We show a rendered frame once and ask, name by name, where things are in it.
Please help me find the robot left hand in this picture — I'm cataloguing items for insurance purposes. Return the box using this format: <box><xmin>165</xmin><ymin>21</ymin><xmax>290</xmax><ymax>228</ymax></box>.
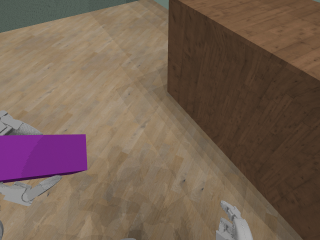
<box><xmin>0</xmin><ymin>110</ymin><xmax>63</xmax><ymax>206</ymax></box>

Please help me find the robot right hand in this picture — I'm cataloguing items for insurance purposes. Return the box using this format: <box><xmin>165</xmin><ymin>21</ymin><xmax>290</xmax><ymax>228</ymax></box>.
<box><xmin>216</xmin><ymin>200</ymin><xmax>253</xmax><ymax>240</ymax></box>

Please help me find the table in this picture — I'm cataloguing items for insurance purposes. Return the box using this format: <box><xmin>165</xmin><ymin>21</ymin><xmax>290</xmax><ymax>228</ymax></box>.
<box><xmin>167</xmin><ymin>0</ymin><xmax>320</xmax><ymax>240</ymax></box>

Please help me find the sponge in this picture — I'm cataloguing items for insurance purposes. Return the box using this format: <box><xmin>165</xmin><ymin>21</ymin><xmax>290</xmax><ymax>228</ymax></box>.
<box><xmin>0</xmin><ymin>134</ymin><xmax>88</xmax><ymax>183</ymax></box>

